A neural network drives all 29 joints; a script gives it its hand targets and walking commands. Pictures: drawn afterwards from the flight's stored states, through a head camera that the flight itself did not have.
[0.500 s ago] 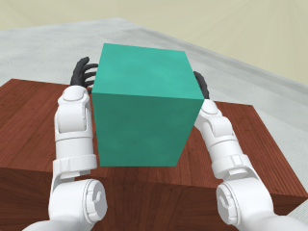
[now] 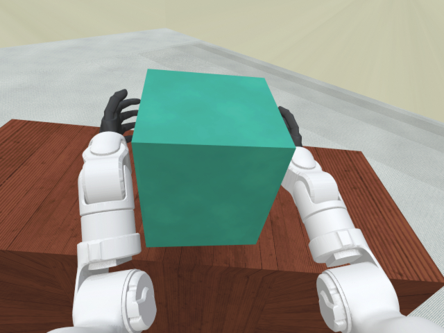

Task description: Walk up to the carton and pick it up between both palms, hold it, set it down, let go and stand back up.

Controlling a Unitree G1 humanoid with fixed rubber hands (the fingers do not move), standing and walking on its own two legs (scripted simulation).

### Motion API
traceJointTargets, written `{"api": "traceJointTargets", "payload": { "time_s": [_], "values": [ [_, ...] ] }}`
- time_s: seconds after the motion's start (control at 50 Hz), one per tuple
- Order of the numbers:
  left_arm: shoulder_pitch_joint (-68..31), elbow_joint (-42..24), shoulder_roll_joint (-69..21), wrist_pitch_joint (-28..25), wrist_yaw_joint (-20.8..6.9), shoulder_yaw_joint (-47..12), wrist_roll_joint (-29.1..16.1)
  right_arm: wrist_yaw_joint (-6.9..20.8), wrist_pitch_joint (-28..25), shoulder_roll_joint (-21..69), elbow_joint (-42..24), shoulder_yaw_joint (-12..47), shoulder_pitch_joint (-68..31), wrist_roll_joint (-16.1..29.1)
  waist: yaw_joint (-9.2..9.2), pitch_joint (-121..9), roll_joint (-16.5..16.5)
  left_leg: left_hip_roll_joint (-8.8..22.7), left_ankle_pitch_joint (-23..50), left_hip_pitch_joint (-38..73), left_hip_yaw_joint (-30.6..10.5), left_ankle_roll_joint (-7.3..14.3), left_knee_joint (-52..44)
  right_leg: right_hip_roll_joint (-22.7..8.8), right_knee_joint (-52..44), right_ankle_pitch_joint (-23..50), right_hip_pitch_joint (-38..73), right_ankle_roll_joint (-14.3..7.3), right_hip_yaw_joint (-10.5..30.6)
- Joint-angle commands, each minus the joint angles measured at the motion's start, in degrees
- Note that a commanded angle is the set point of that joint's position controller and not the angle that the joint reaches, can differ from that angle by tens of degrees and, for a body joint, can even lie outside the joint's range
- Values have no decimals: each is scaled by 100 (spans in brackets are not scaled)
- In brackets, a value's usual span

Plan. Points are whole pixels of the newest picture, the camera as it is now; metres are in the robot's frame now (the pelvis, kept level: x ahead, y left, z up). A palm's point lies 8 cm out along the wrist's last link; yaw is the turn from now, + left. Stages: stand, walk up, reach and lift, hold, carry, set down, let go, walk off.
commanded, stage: hold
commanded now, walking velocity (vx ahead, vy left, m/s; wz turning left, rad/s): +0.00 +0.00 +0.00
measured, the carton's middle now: (205, 162) +0.36 +0.01 +0.17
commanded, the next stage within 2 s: none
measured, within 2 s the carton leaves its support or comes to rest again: neither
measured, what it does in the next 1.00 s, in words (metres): stands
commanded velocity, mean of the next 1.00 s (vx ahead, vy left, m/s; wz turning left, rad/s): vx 0.00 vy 0.00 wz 0.00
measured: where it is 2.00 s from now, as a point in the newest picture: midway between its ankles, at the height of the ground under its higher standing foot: outside the picture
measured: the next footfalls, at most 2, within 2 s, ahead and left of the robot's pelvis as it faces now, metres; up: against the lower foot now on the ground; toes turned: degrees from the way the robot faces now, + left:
none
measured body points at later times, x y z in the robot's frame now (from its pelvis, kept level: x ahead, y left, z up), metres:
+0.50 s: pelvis +0.00 +0.00 +0.00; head -0.07 +0.03 +0.44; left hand +0.37 +0.16 +0.23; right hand +0.37 -0.15 +0.21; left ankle +0.02 +0.11 -0.75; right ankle +0.01 -0.11 -0.75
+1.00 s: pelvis -0.01 +0.00 +0.00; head -0.07 +0.04 +0.44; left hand +0.37 +0.16 +0.23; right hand +0.37 -0.14 +0.21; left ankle +0.02 +0.11 -0.75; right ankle +0.01 -0.11 -0.75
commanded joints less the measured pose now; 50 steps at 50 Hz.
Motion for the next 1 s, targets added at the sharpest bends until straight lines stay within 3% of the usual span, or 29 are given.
{"api": "traceJointTargets", "payload": {
  "time_s": [0.0,0.16,0.3,0.48,0.6,0.76,0.9,0.98],
  "values": [
    [-3511,-105,-3094,-326,-742,-2836,-895,563,-438,3453,-2189,1811,-5205,424,16,-1785,553,-190,1199,234,101,-129,-231,240,-96,605,146,196,-13],
    [-3555,-83,-3110,-445,-685,-2948,-1001,526,-469,3487,-2173,1826,-5166,355,-97,-2297,551,-236,1373,359,43,-131,-133,224,-26,935,259,249,10],
    [-3328,180,-2928,-378,-790,-2643,-817,466,-400,3460,-1976,1768,-5032,315,-47,-1888,438,-246,1118,118,80,-70,-224,172,-55,905,357,317,40],
    [-3496,-110,-3061,-424,-750,-2851,-929,434,-433,3531,-2329,1987,-5221,560,-66,-2150,540,-261,1687,381,30,-162,-38,238,16,1346,327,294,19],
    [-3469,-197,-3122,-426,-687,-2968,-965,446,-420,3496,-2354,1997,-5154,567,-73,-2156,609,-236,1713,409,9,-191,-34,250,2,1232,235,248,29],
    [-3478,81,-3091,-370,-724,-2786,-864,533,-391,3391,-1999,1737,-5116,397,-59,-1834,594,-186,1172,233,58,-151,-223,241,-97,582,110,203,-14],
    [-3637,215,-3150,-451,-705,-2812,-943,559,-468,3466,-1970,1661,-5296,307,-82,-2024,569,-207,1144,203,49,-132,-201,230,-75,605,133,225,-1],
    [-3676,53,-3195,-516,-666,-2945,-1037,525,-528,3523,-2207,1819,-5376,402,-104,-2418,555,-231,1509,379,14,-160,-64,244,-12,981,208,259,-7]
  ]
}}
